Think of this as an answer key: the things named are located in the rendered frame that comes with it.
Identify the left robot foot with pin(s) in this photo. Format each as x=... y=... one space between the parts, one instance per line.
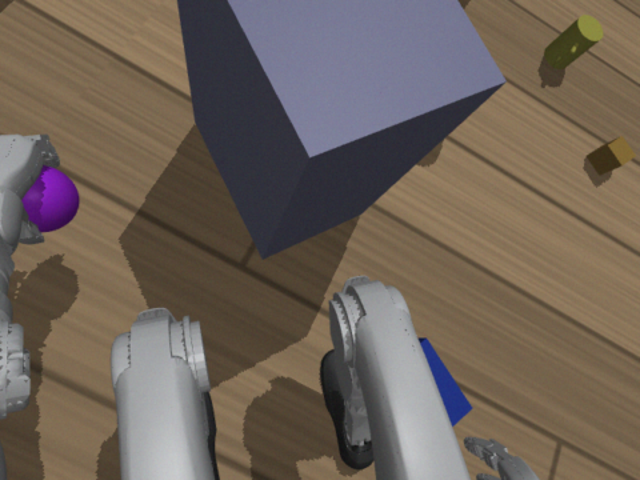
x=212 y=433

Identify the right robot foot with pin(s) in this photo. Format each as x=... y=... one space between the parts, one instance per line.
x=353 y=456

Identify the right robot hand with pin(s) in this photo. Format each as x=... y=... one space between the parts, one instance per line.
x=496 y=457

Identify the left robot arm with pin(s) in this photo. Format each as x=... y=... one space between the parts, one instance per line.
x=14 y=359

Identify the left robot hand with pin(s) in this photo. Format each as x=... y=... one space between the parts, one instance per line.
x=21 y=161

